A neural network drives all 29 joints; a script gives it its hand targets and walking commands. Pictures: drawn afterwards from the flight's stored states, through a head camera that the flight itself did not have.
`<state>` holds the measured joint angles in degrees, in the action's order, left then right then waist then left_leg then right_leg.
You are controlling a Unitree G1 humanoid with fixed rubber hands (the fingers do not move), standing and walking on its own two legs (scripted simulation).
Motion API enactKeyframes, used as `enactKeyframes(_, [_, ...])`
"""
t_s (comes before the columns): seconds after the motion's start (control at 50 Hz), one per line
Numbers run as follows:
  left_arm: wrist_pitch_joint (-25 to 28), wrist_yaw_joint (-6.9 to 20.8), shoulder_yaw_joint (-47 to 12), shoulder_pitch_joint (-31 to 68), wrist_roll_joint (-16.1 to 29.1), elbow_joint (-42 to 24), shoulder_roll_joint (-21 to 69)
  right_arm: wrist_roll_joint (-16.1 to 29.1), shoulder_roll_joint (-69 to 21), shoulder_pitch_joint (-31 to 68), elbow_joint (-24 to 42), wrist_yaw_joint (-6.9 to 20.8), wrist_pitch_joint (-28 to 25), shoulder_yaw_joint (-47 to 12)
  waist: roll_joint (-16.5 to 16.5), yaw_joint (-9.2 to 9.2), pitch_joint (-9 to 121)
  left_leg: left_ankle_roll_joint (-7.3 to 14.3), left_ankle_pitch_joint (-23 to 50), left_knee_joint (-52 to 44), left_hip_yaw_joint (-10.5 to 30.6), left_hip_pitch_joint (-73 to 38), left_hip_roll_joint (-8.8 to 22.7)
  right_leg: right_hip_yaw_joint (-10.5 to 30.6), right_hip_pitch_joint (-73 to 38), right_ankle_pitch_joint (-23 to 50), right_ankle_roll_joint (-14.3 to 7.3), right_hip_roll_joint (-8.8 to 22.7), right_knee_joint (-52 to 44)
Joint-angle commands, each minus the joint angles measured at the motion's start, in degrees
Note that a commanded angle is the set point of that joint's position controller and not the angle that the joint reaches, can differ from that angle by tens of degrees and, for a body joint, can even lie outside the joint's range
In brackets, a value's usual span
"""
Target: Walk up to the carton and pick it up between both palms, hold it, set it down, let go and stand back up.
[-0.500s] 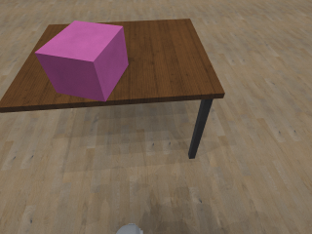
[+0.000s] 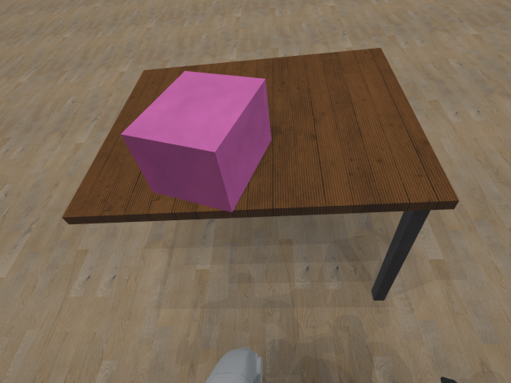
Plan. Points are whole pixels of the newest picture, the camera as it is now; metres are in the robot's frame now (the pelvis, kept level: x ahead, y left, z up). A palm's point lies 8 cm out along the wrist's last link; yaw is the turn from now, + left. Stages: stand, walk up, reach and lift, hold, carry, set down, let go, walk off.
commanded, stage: walk up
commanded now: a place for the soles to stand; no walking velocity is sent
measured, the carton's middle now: (207, 137) +0.67 +0.17 +0.00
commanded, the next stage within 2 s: none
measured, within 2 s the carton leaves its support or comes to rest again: neither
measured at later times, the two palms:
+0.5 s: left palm (93, 297) +0.29 +0.38 -0.08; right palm (379, 348) +0.20 -0.16 -0.11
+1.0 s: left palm (72, 295) +0.31 +0.44 -0.10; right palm (335, 286) +0.30 -0.10 -0.07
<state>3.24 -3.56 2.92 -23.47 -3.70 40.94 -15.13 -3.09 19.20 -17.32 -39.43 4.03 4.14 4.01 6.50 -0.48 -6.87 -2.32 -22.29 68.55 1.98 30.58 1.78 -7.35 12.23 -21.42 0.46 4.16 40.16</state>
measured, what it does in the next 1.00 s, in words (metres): walks ahead: left foot, then right foot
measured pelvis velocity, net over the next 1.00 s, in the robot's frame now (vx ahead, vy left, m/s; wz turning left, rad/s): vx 0.18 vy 0.17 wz -0.02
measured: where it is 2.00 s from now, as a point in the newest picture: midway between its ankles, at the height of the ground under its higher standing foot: outside the picture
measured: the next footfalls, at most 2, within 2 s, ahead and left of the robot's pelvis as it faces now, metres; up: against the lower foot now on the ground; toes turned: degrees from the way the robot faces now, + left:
left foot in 0.16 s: +0.21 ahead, +0.22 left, +0.00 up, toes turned +6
right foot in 0.54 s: +0.30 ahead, +0.02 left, +0.00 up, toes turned +1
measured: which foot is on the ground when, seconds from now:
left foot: up 0.00-0.14, down 0.16-0.58, up 0.60-0.80, down 0.82-1.00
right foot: down 0.00-0.20, up 0.22-0.52, down 0.54-1.00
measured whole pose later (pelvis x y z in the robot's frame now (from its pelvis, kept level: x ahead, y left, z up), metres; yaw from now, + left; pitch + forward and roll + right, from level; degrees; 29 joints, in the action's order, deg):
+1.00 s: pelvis +0.18 +0.17 +0.00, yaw -1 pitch -3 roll +0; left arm -1.7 0.1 1.9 -12.6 -0.5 36.8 -17.9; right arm 0.2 16.7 -13.2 -36.1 0.4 0.9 0.6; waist -2.7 -0.1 -5.7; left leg -0.1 -24.2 42.9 -0.2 15.5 1.0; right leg 3.0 22.9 -11.8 1.8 1.4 38.6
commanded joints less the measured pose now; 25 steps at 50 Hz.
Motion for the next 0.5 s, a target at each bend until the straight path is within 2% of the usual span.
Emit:
enactKeyframes(0.0, [2.2, 0.2, 3.4, 2.8, -0.3, -4.9, -12.3, 1.3, 1.1, 1.6, 6.2, 1.2, -2.3, 0.6, -17.6, 0.03, -2.3, 0.7, 3.2, -15.2, 1.7, 3.3, 5.6, 12.5, 0.7, 3.7, -13.4, 14.9, -21.4])
enactKeyframes(0.04, [1.9, 0.6, 3.7, 1.9, -0.2, -5.0, -13.2, 1.3, 0.3, 1.8, 6.5, 1.3, -3.2, 0.7, -17.4, -0.15, 0.8, 1.9, 4.6, -23.2, -1.6, -4.7, 4.5, 8.0, 2.3, 7.3, -12.0, 12.9, -17.5])
enactKeyframes(0.06, [1.5, 0.6, 3.8, 2.1, -0.3, -5.0, -13.5, 1.2, 0.3, 0.2, 6.1, 1.3, -3.6, 1.0, -17.0, 0.64, 2.5, 2.5, 5.9, -25.7, -4.2, -9.9, 3.4, 6.8, 4.0, 8.1, -11.5, 12.5, -15.3])
enactKeyframes(0.08, [1.0, 0.7, 3.6, 2.7, -0.3, -5.2, -13.6, 1.0, 0.8, -3.1, 5.1, 1.1, -4.0, 1.4, -15.2, 2.38, 4.1, 3.2, 8.8, -28.4, -6.7, -16.5, 2.3, 6.0, 6.5, 8.1, -10.9, 12.4, -11.8])
enactKeyframes(0.1, [0.5, 1.0, 3.0, 2.6, -0.2, -5.4, -12.6, 0.7, 2.3, -8.3, 3.4, 0.7, -4.4, 2.3, -10.7, 4.88, 6.5, 4.0, 11.5, -32.1, -8.0, -25.3, 0.8, 4.1, 9.8, 8.2, -9.6, 11.2, -4.6])
enactKeyframes(0.12, [0.0, 1.4, 1.9, -1.0, -0.2, -5.0, -9.3, 0.5, 5.1, -14.4, 1.0, -0.1, -5.0, 3.5, -1.4, 6.77, 10.5, 4.5, 10.1, -33.8, -7.8, -32.9, -1.9, 0.4, 11.1, 9.9, -7.4, 7.1, 9.3])
enactKeyframes(0.14, [-0.2, 2.1, 0.4, -4.5, 0.2, -5.7, -5.2, 0.5, 8.6, -17.5, 0.3, -1.0, -5.4, 4.3, 8.1, 8.48, 13.7, 7.3, 5.0, -34.7, 1.1, -38.3, 2.8, -0.9, 17.4, 2.5, -4.6, 2.1, 22.9])
enactKeyframes(0.16, [-0.7, 2.5, -0.2, -5.6, 1.4, -8.8, -3.1, 0.5, 13.4, -15.1, 2.6, -1.7, -5.4, 4.4, 17.0, 6.74, 12.8, 13.8, -2.5, -44.2, 28.2, -36.3, 15.6, 2.2, 27.5, -16.9, -1.9, -3.9, 30.9])
enactKeyframes(0.18, [-2.0, 2.0, 1.2, -2.9, 2.4, -9.5, -7.4, 2.1, 14.8, -11.1, 3.5, -2.3, -4.5, 4.8, 12.6, 7.86, 12.2, 19.0, -20.9, -54.9, 38.6, -30.0, 20.1, 7.2, 27.0, -18.6, -1.8, -2.6, 35.3])
enactKeyframes(0.2, [-2.7, 1.9, 1.6, 0.6, 2.0, -10.0, -9.4, 2.8, 14.0, -7.6, 4.2, -2.8, -4.2, 4.4, 9.0, 7.06, 7.7, 19.1, -28.6, -58.4, 40.4, -26.0, 21.0, 9.0, 28.1, -15.3, -1.8, -0.9, 38.2])
enactKeyframes(0.22, [-2.6, 2.0, 1.6, 2.9, 2.3, -10.3, -9.5, 2.6, 12.7, -6.3, 4.8, -3.3, -4.1, 3.7, 6.3, 6.44, 4.1, 18.3, -19.8, -56.0, 33.9, -24.7, 19.5, 9.4, 30.2, -10.9, -1.7, -0.5, 39.3])
enactKeyframes(0.24, [-2.2, 2.0, 1.5, 1.6, 2.5, -9.3, -8.5, 1.6, 11.3, -5.4, 5.2, -3.7, -4.2, 3.2, 6.1, 5.29, 2.3, 17.9, -9.5, -52.2, 27.6, -22.9, 18.5, 9.2, 29.7, -8.3, -1.6, 0.1, 38.9])
enactKeyframes(0.26, [-1.9, 2.1, 1.4, 0.0, 2.4, -8.4, -7.8, 1.1, 9.7, -4.2, 5.1, -3.8, -4.4, 2.6, 6.2, 4.20, 1.0, 17.8, -2.1, -50.1, 23.0, -19.0, 17.7, 9.4, 27.0, -7.5, -1.4, 0.8, 36.3])
enactKeyframes(0.28, [-1.6, 2.1, 1.5, -0.6, 2.3, -8.1, -7.3, 1.0, 8.1, -3.3, 4.8, -3.6, -4.7, 2.1, 5.3, 3.35, 0.5, 17.8, 0.9, -49.4, 20.4, -14.9, 17.1, 9.9, 23.7, -7.0, -1.2, 1.0, 33.9])
enactKeyframes(0.32, [-1.5, 2.4, 1.7, -0.9, 2.3, -7.7, -6.9, 1.1, 5.9, -2.1, 4.4, -3.2, -4.9, 1.2, 2.9, 2.37, 0.0, 17.5, 0.2, -49.6, 16.8, -9.7, 16.4, 9.9, 19.7, -6.1, -1.0, 0.6, 28.3])
enactKeyframes(0.36, [-1.5, 3.0, 1.8, 0.3, 2.4, -8.0, -5.8, 0.9, 5.8, -2.0, 4.2, -3.2, -5.4, 0.8, 2.3, 2.33, -1.4, 17.8, -0.2, -50.7, 15.4, -8.9, 16.4, 9.0, 19.1, -4.5, -0.8, 0.5, 20.4])
enactKeyframes(0.38, [-1.3, 3.2, 1.7, 1.2, 2.4, -8.5, -5.3, 0.9, 5.8, -2.0, 4.1, -3.4, -5.5, 0.6, 2.0, 2.46, -1.7, 17.7, 3.7, -50.5, 14.3, -9.0, 16.5, 8.9, 18.0, -2.8, -0.7, 0.6, 16.2])
enactKeyframes(0.4, [-1.3, 2.9, 1.3, 1.7, 2.8, -8.7, -4.7, 1.4, 5.2, 0.9, 4.6, -3.9, -5.3, -0.2, 1.0, 1.53, -1.4, 16.5, 17.9, -47.1, 10.0, -6.6, 15.5, 9.5, 12.3, 0.3, -0.6, 0.9, 10.7])
enactKeyframes(0.42, [-1.0, 2.8, 0.7, 1.1, 2.8, -8.9, -3.7, 1.2, 5.1, 1.7, 5.1, -4.1, -5.1, -0.6, 0.5, 0.83, 0.9, 15.2, 30.4, -42.4, 6.9, -7.7, 14.5, 7.8, 7.7, 3.3, -0.6, -0.3, 6.1])
enactKeyframes(0.44, [-0.7, 2.5, 0.5, 0.2, 2.6, -8.9, -3.3, 1.4, 5.5, 2.0, 5.2, -4.1, -4.9, -0.9, -0.4, 0.05, 3.5, 13.8, 38.1, -37.2, 4.8, -8.9, 13.5, 6.4, 3.3, 9.0, -0.9, -1.6, 1.3])
enactKeyframes(0.46, [-0.4, 2.4, 0.6, -1.0, 2.5, -8.6, -3.5, 2.0, 6.1, 2.5, 5.4, -4.1, -4.7, -1.1, -1.6, -0.96, 5.7, 12.1, 38.4, -33.1, 3.1, -8.7, 12.6, 5.0, -1.3, 16.9, -1.4, -2.7, -3.9])
enactKeyframes(0.48, [-0.2, 2.3, 1.1, -1.3, 2.5, -8.5, -4.7, 2.5, 6.3, 2.3, 5.6, -4.0, -4.4, -1.5, -3.3, -1.55, 7.1, 9.8, 34.0, -30.0, 1.9, -7.7, 11.2, 5.5, -5.1, 23.6, -2.2, -3.1, -8.2])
